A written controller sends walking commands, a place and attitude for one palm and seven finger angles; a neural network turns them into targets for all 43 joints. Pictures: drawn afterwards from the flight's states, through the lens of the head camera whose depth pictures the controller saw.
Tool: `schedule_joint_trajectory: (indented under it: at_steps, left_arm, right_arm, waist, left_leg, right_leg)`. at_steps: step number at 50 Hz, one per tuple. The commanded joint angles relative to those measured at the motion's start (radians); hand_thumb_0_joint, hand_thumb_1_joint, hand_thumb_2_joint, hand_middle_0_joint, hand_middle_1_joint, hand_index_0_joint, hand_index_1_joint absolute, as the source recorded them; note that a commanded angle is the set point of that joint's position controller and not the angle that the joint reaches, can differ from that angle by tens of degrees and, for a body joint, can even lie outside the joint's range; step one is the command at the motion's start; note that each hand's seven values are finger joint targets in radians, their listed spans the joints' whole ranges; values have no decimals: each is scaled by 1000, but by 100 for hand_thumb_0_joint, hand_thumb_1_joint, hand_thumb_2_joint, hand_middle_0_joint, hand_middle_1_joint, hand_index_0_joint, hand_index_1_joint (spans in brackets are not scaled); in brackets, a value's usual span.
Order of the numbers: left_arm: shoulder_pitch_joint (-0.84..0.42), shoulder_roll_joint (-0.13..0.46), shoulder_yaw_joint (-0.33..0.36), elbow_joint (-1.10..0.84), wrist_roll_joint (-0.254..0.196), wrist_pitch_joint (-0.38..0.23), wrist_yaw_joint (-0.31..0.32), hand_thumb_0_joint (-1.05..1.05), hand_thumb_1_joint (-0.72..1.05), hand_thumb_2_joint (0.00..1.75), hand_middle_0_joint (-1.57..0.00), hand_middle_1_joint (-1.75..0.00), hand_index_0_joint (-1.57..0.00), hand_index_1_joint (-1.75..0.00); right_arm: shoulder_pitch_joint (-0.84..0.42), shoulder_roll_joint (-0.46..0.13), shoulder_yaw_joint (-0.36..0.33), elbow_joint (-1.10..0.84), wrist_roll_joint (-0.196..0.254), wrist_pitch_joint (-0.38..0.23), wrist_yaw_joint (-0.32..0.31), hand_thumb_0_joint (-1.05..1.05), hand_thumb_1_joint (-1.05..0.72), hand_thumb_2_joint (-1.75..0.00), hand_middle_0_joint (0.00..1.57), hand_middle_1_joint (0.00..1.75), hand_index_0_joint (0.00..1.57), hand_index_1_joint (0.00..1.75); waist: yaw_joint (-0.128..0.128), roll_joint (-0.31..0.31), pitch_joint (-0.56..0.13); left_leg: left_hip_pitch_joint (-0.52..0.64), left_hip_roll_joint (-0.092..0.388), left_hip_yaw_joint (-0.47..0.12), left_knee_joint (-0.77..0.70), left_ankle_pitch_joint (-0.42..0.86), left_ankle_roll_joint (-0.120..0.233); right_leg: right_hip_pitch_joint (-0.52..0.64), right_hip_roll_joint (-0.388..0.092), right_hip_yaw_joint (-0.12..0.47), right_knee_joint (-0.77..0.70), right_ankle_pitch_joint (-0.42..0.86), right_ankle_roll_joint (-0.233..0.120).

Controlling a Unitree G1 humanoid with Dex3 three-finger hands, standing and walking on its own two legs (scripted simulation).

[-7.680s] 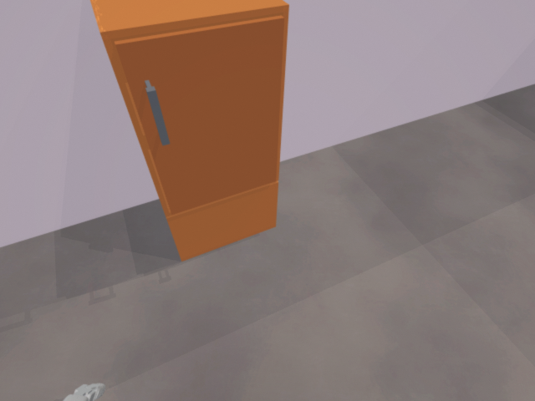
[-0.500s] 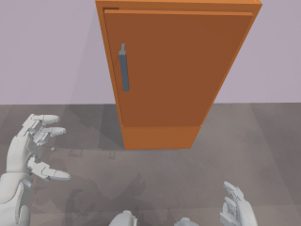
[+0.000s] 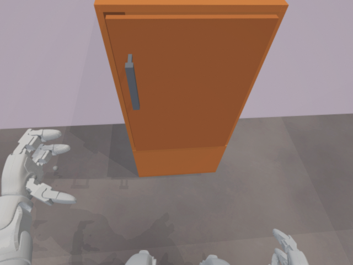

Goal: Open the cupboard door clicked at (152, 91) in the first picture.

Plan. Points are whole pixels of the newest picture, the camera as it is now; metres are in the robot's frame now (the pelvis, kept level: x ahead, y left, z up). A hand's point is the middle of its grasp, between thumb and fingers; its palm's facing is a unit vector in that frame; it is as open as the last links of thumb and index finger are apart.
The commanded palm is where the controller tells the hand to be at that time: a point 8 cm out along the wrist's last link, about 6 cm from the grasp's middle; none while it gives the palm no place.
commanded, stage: raise the hand with hooked fingers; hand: left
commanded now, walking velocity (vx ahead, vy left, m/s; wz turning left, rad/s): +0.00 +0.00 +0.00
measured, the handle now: (133, 83) +0.57 +0.16 +0.05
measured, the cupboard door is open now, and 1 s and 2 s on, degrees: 0 0 0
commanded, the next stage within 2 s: move the hooked fingers beside the handle in 0.16 s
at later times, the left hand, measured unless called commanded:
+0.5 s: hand (67, 159) +0.32 +0.26 +0.05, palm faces +0.12 -0.99 -0.02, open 14.0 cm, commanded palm +0.30 +0.30 +0.06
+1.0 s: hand (87, 134) +0.38 +0.23 +0.05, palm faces +0.12 -0.99 -0.03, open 14.0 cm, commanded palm +0.36 +0.28 +0.05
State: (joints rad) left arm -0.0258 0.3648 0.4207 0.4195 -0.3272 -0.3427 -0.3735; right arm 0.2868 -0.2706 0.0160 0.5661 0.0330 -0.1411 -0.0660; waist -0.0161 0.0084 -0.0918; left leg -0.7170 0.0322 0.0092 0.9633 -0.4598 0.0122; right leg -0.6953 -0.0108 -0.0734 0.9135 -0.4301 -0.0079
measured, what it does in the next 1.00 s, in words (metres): stands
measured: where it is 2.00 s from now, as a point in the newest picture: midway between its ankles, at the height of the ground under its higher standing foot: outside the picture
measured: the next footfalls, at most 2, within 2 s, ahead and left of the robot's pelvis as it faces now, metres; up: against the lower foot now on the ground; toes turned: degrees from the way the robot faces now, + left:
none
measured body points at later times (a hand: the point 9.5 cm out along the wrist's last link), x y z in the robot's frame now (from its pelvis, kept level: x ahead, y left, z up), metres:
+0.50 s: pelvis -0.01 -0.01 +0.00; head +0.06 +0.00 +0.44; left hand +0.31 +0.31 +0.06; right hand +0.15 -0.26 -0.10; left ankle +0.01 +0.11 -0.69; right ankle +0.01 -0.12 -0.69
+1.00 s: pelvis +0.00 -0.01 -0.01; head +0.08 +0.00 +0.44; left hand +0.37 +0.28 +0.06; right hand +0.09 -0.27 -0.12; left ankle +0.01 +0.11 -0.69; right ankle +0.01 -0.12 -0.69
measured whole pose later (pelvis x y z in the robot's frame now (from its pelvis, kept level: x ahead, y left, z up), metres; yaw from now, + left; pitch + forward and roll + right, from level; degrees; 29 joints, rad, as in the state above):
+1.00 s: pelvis +0.00 -0.01 -0.01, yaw +0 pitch +15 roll -1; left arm -0.38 0.37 0.38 0.73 -0.22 -0.39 -0.26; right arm 0.31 -0.26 0.01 0.63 0.03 -0.06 -0.06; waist -0.06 0.01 -0.10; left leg -0.79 0.04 0.01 0.99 -0.46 0.00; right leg -0.78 -0.01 -0.07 0.95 -0.43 -0.02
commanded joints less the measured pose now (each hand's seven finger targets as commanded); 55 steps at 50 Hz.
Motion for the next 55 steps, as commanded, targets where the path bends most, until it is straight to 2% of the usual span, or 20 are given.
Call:
schedule_joint_trajectory:
  at_steps: [1, 6, 9, 12, 13, 19, 21, 28, 30, 31, 32, 35, 37, 39, 43, 45, 46, 48, 53, 55]
  left_arm:
    - [-175, 258, 96, -216, -18, -82, 7, 0, -50, 30, -30, -120, -30, -120]
    - [-185, 237, 85, -166, -30, -67, -8, 0, -50, 30, -30, -120, -30, -120]
    - [-197, 238, 79, -174, -22, -67, -13, 0, -50, 30, -30, -120, -30, -120]
    - [-200, 240, 83, -166, -26, -68, -15, 0, -50, 30, -30, -120, -30, -120]
    - [-197, 237, 82, -165, -26, -69, -16, 0, -50, 30, -30, -120, -30, -120]
    - [-369, 207, 22, -132, -4, -76, -4, 0, -50, 30, -30, -120, -30, -120]
    - [-435, 224, 13, -107, 11, -75, 3, 0, -50, 30, -30, -120, -30, -120]
    - [-442, 266, 59, -42, 35, -65, 47, 0, -50, 30, -30, -120, -30, -120]
    - [-457, 275, 64, -29, 43, -68, 61, 0, -50, 30, -30, -120, -30, -120]
    - [-437, 286, 79, -11, 44, -69, 66, 0, -50, 30, -30, -120, -30, -120]
    - [-442, 254, 53, -7, 47, -70, 68, 0, -50, 30, -30, -120, -30, -120]
    - [-461, 246, 47, -5, 49, -79, 76, 0, -50, 30, -30, -120, -30, -120]
    - [-485, 250, 45, 9, 51, -86, 77, 0, -50, 30, -30, -120, -30, -120]
    - [-505, 251, 43, 24, 58, -93, 79, 0, -50, 30, -30, -120, -30, -120]
    - [-627, 216, -5, 43, 71, -114, 92, 0, -50, 30, -30, -120, -30, -120]
    - [-646, 265, 34, 81, 82, -120, 108, 0, -50, 30, -30, -120, -30, -120]
    - [-651, 262, 26, 88, 88, -123, 113, 0, -50, 30, -30, -120, -30, -120]
    - [-683, 249, 14, 105, 97, -127, 122, 0, -50, 30, -30, -120, -30, -120]
    - [-747, 263, 21, 178, 117, -132, 148, 0, -50, 30, -30, -120, -30, -120]
    - [-768, 275, 30, 228, 124, -129, 156, 0, -50, 30, -30, -120, -30, -120]
  right_arm:
    - [-21, -142, -54, -129, 1, -50, -13, 0, -90, -90, 20, 30, 20, 30]
    - [-28, -141, -50, -127, 5, -47, -19, 0, -90, -90, 20, 30, 20, 30]
    - [-32, -136, -48, -126, 6, -49, -20, 0, -90, -90, 20, 30, 20, 30]
    - [-34, -137, -46, -127, 5, -48, -20, 0, -90, -90, 20, 30, 20, 30]
    - [-35, -136, -47, -128, 7, -48, -21, 0, -90, -90, 20, 30, 20, 30]
    - [-25, -136, -45, -98, 5, -53, -30, 0, -90, -90, 20, 30, 20, 30]
    - [-18, -141, -44, -88, 5, -51, -34, 0, -90, -90, 20, 30, 20, 30]
    - [5, -136, -48, -86, 0, -29, -22, 0, -90, -90, 20, 30, 20, 30]
    - [8, -135, -47, -86, 0, -20, -15, 0, -90, -90, 20, 30, 20, 30]
    - [17, -137, -50, -87, -3, -15, -12, 0, -90, -90, 20, 30, 20, 30]
    - [19, -134, -49, -90, -1, -11, -9, 0, -90, -90, 20, 30, 20, 30]
    - [31, -135, -56, -83, -2, 0, -4, 0, -90, -90, 20, 30, 20, 30]
    - [42, -140, -59, -75, -1, 8, -2, 0, -90, -90, 20, 30, 20, 30]
    - [47, -139, -61, -70, -2, 14, -2, 0, -90, -90, 20, 30, 20, 30]
    - [59, -139, -64, -48, -2, 24, -4, 0, -90, -90, 20, 30, 20, 30]
    - [68, -144, -64, -37, -6, 31, -5, 0, -90, -90, 20, 30, 20, 30]
    - [73, -146, -64, -37, -7, 36, -5, 0, -90, -90, 20, 30, 20, 30]
    - [73, -140, -63, -36, -7, 43, -1, 0, -90, -90, 20, 30, 20, 30]
    - [85, -141, -61, -29, -12, 64, 6, 0, -90, -90, 20, 30, 20, 30]
    - [88, -143, -58, -31, -11, 74, 8, 0, -90, -90, 20, 30, 20, 30]
  waist:
    - [21, 89, -280]
    - [14, 39, -245]
    - [15, 78, -260]
    - [11, 32, -252]
    - [15, 47, -261]
    - [-20, 74, -249]
    - [-25, 74, -249]
    - [5, 75, -335]
    - [3, 91, -323]
    - [10, 61, -327]
    - [-1, 52, -330]
    - [-8, 68, -336]
    - [-17, 38, -336]
    - [-20, 72, -328]
    - [-44, 74, -336]
    - [-37, 54, -343]
    - [-39, 41, -349]
    - [-36, 87, -362]
    - [-43, 76, -374]
    - [-50, 38, -352]
  left_leg:
    - [156, -31, -31, -150, 315, 3]
    - [117, -36, -25, -150, 256, 7]
    - [133, -36, -23, -151, 262, 7]
    - [119, -36, -25, -146, 256, 10]
    - [117, -38, -21, -144, 255, 10]
    - [124, -33, -29, -131, 221, 8]
    - [116, -31, -34, -126, 209, 8]
    - [123, -31, -26, -127, 290, 5]
    - [112, -30, -23, -132, 298, 3]
    - [103, -29, -27, -128, 310, 5]
    - [106, -29, -21, -130, 314, 6]
    - [109, -28, -13, -127, 324, 6]
    - [100, -24, -16, -124, 324, 8]
    - [103, -25, -15, -124, 320, 6]
    - [122, -21, -22, -116, 297, 6]
    - [112, -21, -29, -116, 295, 6]
    - [106, -21, -30, -110, 304, 9]
    - [120, -22, -26, -112, 310, 5]
    - [109, -21, -25, -103, 309, 5]
    - [70, -23, -19, -101, 274, 10]
  right_leg:
    - [165, 37, 28, -100, 256, -19]
    - [167, 34, 38, -117, 224, -13]
    - [164, 31, 39, -116, 232, -13]
    - [170, 32, 43, -118, 233, -10]
    - [176, 31, 47, -118, 232, -10]
    - [108, 29, 45, -110, 197, -8]
    - [101, 29, 48, -105, 178, -13]
    - [166, 26, 51, -91, 268, -10]
    - [166, 25, 48, -89, 277, -11]
    - [180, 29, 47, -85, 288, -13]
    - [175, 29, 46, -87, 299, -9]
    - [176, 28, 50, -89, 320, -7]
    - [168, 31, 49, -86, 319, -6]
    - [154, 29, 49, -85, 312, -8]
    - [107, 31, 47, -83, 276, -8]
    - [115, 29, 47, -79, 270, -10]
    - [116, 31, 48, -74, 278, -10]
    - [106, 29, 49, -71, 280, -11]
    - [101, 30, 50, -66, 285, -10]
    - [103, 30, 53, -70, 270, -7]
